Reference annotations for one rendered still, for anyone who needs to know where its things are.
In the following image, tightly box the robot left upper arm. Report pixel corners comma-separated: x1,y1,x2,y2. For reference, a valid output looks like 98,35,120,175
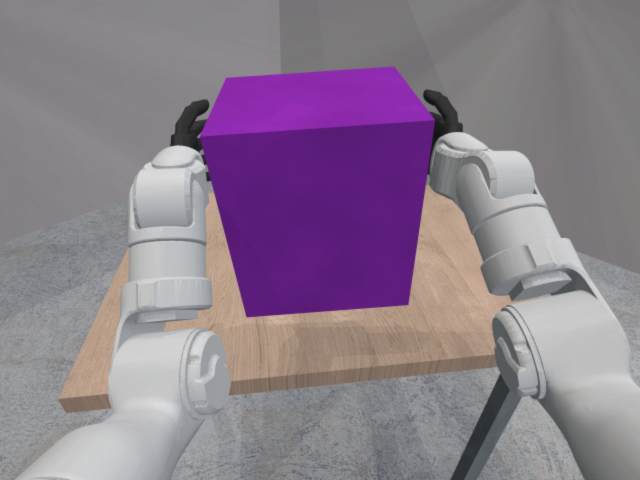
15,328,231,480

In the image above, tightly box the table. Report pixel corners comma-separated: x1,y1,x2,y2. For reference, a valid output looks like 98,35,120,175
58,185,539,480

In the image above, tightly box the left robot forearm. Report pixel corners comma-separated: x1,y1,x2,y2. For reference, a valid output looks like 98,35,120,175
108,146,213,408

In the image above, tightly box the carton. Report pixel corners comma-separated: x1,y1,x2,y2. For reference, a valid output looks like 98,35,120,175
200,67,435,317

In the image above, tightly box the right robot hand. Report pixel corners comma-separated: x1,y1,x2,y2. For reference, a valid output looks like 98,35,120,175
423,89,463,175

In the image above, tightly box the left robot hand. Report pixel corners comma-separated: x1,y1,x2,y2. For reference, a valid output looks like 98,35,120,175
170,99,211,182

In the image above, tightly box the robot right upper arm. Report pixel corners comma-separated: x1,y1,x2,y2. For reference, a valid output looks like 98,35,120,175
492,290,640,480

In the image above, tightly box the right robot forearm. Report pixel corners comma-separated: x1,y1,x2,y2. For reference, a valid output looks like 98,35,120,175
429,132,632,374

